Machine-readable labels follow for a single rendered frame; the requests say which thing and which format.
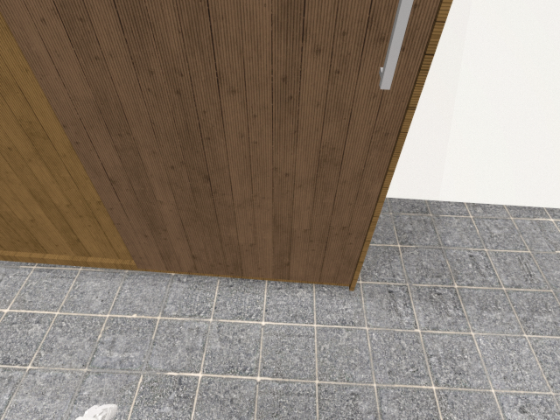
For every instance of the handle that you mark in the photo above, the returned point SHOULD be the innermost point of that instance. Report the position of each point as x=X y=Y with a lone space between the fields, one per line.
x=394 y=47

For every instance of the wardrobe door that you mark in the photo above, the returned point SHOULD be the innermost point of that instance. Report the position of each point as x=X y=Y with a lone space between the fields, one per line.
x=48 y=203
x=243 y=138

